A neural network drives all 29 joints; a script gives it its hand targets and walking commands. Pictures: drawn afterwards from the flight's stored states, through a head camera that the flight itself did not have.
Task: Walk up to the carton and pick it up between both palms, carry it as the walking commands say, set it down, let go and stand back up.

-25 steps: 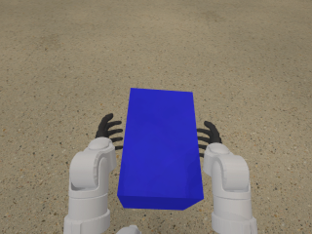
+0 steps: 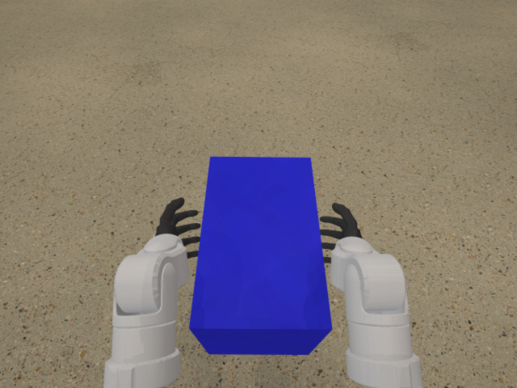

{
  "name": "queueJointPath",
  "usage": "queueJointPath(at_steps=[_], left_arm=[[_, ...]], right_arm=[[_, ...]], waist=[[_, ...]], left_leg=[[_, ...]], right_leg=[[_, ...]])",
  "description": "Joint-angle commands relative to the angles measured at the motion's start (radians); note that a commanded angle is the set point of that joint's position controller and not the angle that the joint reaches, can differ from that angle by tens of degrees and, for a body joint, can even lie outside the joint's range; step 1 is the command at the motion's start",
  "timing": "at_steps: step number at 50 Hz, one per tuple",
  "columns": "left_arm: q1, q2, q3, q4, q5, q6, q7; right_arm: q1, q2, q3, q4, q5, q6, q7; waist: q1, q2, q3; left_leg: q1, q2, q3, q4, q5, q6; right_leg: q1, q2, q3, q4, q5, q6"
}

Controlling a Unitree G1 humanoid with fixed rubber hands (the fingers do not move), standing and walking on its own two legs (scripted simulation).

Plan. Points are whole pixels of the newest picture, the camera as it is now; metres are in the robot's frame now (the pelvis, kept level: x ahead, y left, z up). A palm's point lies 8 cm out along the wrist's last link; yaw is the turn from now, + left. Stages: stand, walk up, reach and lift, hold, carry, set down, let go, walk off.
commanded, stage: carry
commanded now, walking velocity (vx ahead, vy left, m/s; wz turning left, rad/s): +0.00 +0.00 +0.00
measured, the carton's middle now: (259, 256) +0.34 +0.00 -0.01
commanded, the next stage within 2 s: hold in 1.72 s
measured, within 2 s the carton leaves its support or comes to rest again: neither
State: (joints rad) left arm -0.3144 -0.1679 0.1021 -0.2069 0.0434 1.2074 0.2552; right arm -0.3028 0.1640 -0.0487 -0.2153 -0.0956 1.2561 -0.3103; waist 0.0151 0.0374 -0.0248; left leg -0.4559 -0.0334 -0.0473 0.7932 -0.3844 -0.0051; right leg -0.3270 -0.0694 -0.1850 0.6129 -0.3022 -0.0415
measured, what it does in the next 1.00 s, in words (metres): steps on the spot: left foot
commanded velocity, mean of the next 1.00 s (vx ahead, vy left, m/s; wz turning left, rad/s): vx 0.00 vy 0.00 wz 0.00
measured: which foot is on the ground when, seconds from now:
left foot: up 0.00-0.12, down 0.14-1.00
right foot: down 0.00-1.00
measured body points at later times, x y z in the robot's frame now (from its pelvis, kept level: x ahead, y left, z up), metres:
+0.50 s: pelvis -0.06 +0.02 +0.00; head -0.07 +0.03 +0.45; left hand +0.23 +0.17 +0.09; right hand +0.25 -0.09 +0.09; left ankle +0.00 +0.13 -0.73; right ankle -0.02 -0.10 -0.73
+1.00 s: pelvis -0.06 +0.02 +0.00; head -0.07 +0.02 +0.45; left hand +0.23 +0.17 +0.08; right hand +0.24 -0.10 +0.08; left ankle +0.00 +0.13 -0.73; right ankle -0.02 -0.10 -0.73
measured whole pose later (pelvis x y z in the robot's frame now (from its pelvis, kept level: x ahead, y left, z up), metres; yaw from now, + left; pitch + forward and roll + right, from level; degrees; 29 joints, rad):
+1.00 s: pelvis -0.06 +0.02 +0.00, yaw +2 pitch +1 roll -1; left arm -0.30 -0.16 0.11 -0.16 0.04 1.22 0.28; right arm -0.33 0.17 -0.06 -0.11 -0.10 1.25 -0.30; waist 0.02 0.01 -0.06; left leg -0.39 -0.02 -0.03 0.60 -0.22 0.02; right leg -0.35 -0.09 -0.19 0.60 -0.25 -0.01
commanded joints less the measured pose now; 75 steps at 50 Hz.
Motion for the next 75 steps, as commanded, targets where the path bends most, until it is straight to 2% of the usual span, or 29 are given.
queueJointPath(at_steps=[1,4,5,8,13,14,16,18,22,24,27,30,33,35,37,41,43,47,48,51,53,55,59,64,66,68,69,73,75], left_arm=[[-0.401,-1.133,-0.517,-0.135,-0.324,-0.022,-0.237],[-0.387,-1.105,-0.497,-0.155,-0.329,-0.034,-0.22],[-0.366,-1.091,-0.501,-0.122,-0.318,-0.029,-0.213],[-0.359,-1.116,-0.513,-0.106,-0.303,-0.038,-0.212],[-0.489,-1.147,-0.593,-0.167,-0.361,-0.035,-0.223],[-0.509,-1.149,-0.596,-0.18,-0.373,-0.037,-0.228],[-0.485,-1.131,-0.577,-0.153,-0.356,-0.024,-0.228],[-0.454,-1.148,-0.577,-0.124,-0.362,-0.024,-0.229],[-0.497,-1.112,-0.565,-0.145,-0.344,-0.032,-0.227],[-0.47,-1.098,-0.548,-0.089,-0.321,-0.009,-0.227],[-0.426,-1.078,-0.515,-0.017,-0.309,0.003,-0.227],[-0.491,-1.116,-0.536,-0.065,-0.336,-0.008,-0.233],[-0.499,-1.088,-0.519,-0.079,-0.33,-0.028,-0.229],[-0.56,-1.164,-0.569,-0.117,-0.365,-0.03,-0.238],[-0.596,-1.144,-0.58,-0.168,-0.353,-0.033,-0.233],[-0.509,-1.093,-0.529,-0.085,-0.322,-0.03,-0.234],[-0.519,-1.137,-0.545,-0.072,-0.324,-0.026,-0.24],[-0.519,-1.123,-0.539,-0.06,-0.328,-0.035,-0.24],[-0.537,-1.115,-0.563,-0.101,-0.334,-0.037,-0.236],[-0.528,-1.144,-0.552,-0.077,-0.315,-0.034,-0.236],[-0.471,-1.138,-0.531,-0.062,-0.31,-0.037,-0.24],[-0.538,-1.152,-0.581,-0.131,-0.351,-0.042,-0.251],[-0.471,-1.129,-0.52,-0.061,-0.317,-0.045,-0.252],[-0.448,-1.149,-0.55,-0.078,-0.317,-0.046,-0.246],[-0.476,-1.131,-0.535,-0.065,-0.306,-0.047,-0.247],[-0.503,-1.162,-0.558,-0.102,-0.327,-0.047,-0.251],[-0.447,-1.141,-0.525,-0.066,-0.31,-0.049,-0.253],[-0.422,-1.141,-0.529,-0.031,-0.301,-0.051,-0.256],[-0.475,-1.151,-0.547,-0.071,-0.315,-0.056,-0.254]], right_arm=[[-0.541,1.09,0.505,-0.171,0.35,-0.077,0.237],[-0.502,1.109,0.501,-0.15,0.372,-0.077,0.24],[-0.477,1.098,0.48,-0.12,0.359,-0.076,0.24],[-0.53,1.084,0.507,-0.182,0.382,-0.089,0.251],[-0.478,1.102,0.43,-0.115,0.339,-0.104,0.248],[-0.462,1.12,0.445,-0.117,0.339,-0.098,0.248],[-0.481,1.114,0.445,-0.111,0.337,-0.094,0.244],[-0.459,1.088,0.432,-0.131,0.315,-0.096,0.239],[-0.44,1.093,0.441,-0.073,0.309,-0.085,0.249],[-0.482,1.053,0.422,-0.075,0.303,-0.072,0.246],[-0.464,1.018,0.407,-0.045,0.281,-0.063,0.243],[-0.49,1.063,0.409,-0.055,0.296,-0.078,0.242],[-0.474,1.076,0.426,-0.025,0.303,-0.08,0.248],[-0.553,1.09,0.435,-0.139,0.314,-0.099,0.252],[-0.539,1.118,0.436,-0.09,0.328,-0.094,0.261],[-0.492,1.083,0.438,-0.05,0.302,-0.084,0.246],[-0.533,1.099,0.44,-0.063,0.318,-0.091,0.26],[-0.466,1.099,0.417,0.003,0.29,-0.089,0.259],[-0.488,1.064,0.397,-0.048,0.292,-0.103,0.259],[-0.541,1.102,0.439,-0.062,0.318,-0.099,0.267],[-0.511,1.095,0.442,-0.058,0.316,-0.098,0.265],[-0.536,1.094,0.435,-0.124,0.318,-0.114,0.268],[-0.534,1.101,0.462,-0.076,0.32,-0.107,0.269],[-0.543,1.081,0.46,-0.143,0.329,-0.12,0.267],[-0.543,1.105,0.465,-0.078,0.327,-0.108,0.271],[-0.54,1.108,0.449,-0.101,0.325,-0.112,0.277],[-0.555,1.098,0.478,-0.107,0.335,-0.114,0.275],[-0.469,1.098,0.444,-0.027,0.299,-0.111,0.274],[-0.496,1.087,0.436,-0.067,0.308,-0.12,0.287]], waist=[[-0.013,-0.151,-0.335],[-0.017,-0.239,-0.48],[-0.011,-0.202,-0.543],[-0.004,0.084,-0.547],[-0.012,0.132,-0.483],[-0.014,0.023,-0.462],[-0.009,0.01,-0.489],[-0.009,0.022,-0.514],[-0.012,-0.029,-0.418],[-0.013,0.039,-0.359],[-0.01,0.003,-0.282],[-0.009,0.062,-0.341],[-0.014,-0.025,-0.349],[-0.008,0.018,-0.395],[-0.005,0.09,-0.361],[-0.013,-0.087,-0.388],[-0.011,0.033,-0.337],[-0.01,-0.024,-0.338],[-0.006,0.08,-0.381],[-0.007,0.072,-0.355],[-0.009,-0.025,-0.386],[-0.008,0.061,-0.412],[-0.012,-0.069,-0.43],[-0.011,0.059,-0.433],[-0.011,-0.046,-0.417],[-0.015,0.044,-0.369],[-0.014,-0.03,-0.391],[-0.012,-0.049,-0.435],[-0.009,0.044,-0.428]], left_leg=[[-0.081,0.076,0.041,0.0,-0.062,0.025],[0.08,0.042,0.036,-0.358,0.142,0.034],[0.163,0.083,-0.032,-0.352,0.257,0.041],[0.347,0.259,-0.209,-0.287,0.89,0.099],[0.204,0.181,-0.113,-0.278,0.639,0.088],[0.162,0.166,-0.117,-0.275,0.629,0.082],[0.168,0.157,-0.125,-0.263,0.635,0.083],[0.2,0.167,-0.13,-0.264,0.633,0.088],[0.043,0.123,-0.101,-0.289,0.268,0.069],[0.042,0.117,-0.113,-0.382,0.029,0.075],[-0.03,0.163,-0.187,-0.462,-0.081,0.07],[-0.026,0.137,-0.146,-0.431,0.033,0.06],[0.041,0.134,-0.104,-0.36,0.196,0.054],[0.098,0.146,-0.109,-0.357,0.267,0.071],[0.029,0.167,-0.165,-0.419,0.148,0.073],[0.07,0.12,-0.08,-0.307,0.252,0.068],[0.065,0.144,-0.117,-0.361,0.218,0.079],[0.065,0.158,-0.13,-0.371,0.187,0.08],[0.075,0.144,-0.105,-0.367,0.263,0.073],[0.095,0.151,-0.114,-0.376,0.248,0.075],[0.086,0.141,-0.118,-0.368,0.253,0.079],[0.107,0.141,-0.098,-0.34,0.309,0.082],[0.099,0.107,-0.054,-0.275,0.343,0.065],[0.126,0.139,-0.083,-0.29,0.506,0.073],[0.089,0.122,-0.068,-0.289,0.384,0.069],[0.094,0.117,-0.058,-0.295,0.393,0.068],[0.092,0.122,-0.057,-0.294,0.385,0.066],[0.114,0.118,-0.074,-0.28,0.346,0.081],[0.136,0.137,-0.096,-0.301,0.478,0.085]], right_leg=[[0.216,-0.255,0.195,-0.254,0.151,-0.13],[0.344,-0.176,0.094,-0.081,0.465,-0.059],[0.351,-0.15,0.104,-0.038,0.511,-0.029],[0.078,-0.047,0.062,0.05,0.105,0.034],[0.164,-0.054,0.079,-0.036,0.118,0.047],[0.2,-0.069,0.089,-0.027,0.214,0.043],[0.24,-0.073,0.085,-0.018,0.239,0.034],[0.226,-0.055,0.083,-0.023,0.188,0.038],[0.207,-0.105,0.131,-0.107,0.11,0.007],[0.105,-0.11,0.148,-0.174,-0.189,0.001],[0.076,-0.071,0.137,-0.144,-0.196,0.023],[0.145,-0.087,0.132,-0.128,-0.09,0.02],[0.135,-0.089,0.131,-0.154,-0.032,0.022],[0.126,-0.078,0.118,-0.11,-0.003,0.022],[0.13,-0.056,0.115,-0.089,-0.046,0.021],[0.152,-0.117,0.155,-0.149,0.042,-0.006],[0.07,-0.089,0.136,-0.124,-0.072,-0.006],[0.111,-0.069,0.143,-0.134,-0.008,0.007],[0.153,-0.083,0.113,-0.09,0.03,0.011],[0.131,-0.059,0.109,-0.111,-0.028,0.014],[0.134,-0.074,0.127,-0.121,-0.019,-0.001],[0.155,-0.079,0.108,-0.112,0.036,0.011],[0.219,-0.098,0.104,-0.129,0.121,-0.003],[0.203,-0.069,0.08,-0.061,0.129,0.01],[0.208,-0.095,0.097,-0.104,0.131,-0.001],[0.158,-0.091,0.088,-0.1,0.107,0.005],[0.175,-0.082,0.085,-0.108,0.085,-0.001],[0.194,-0.09,0.118,-0.126,0.086,-0.005],[0.18,-0.076,0.09,-0.068,0.098,0.009]])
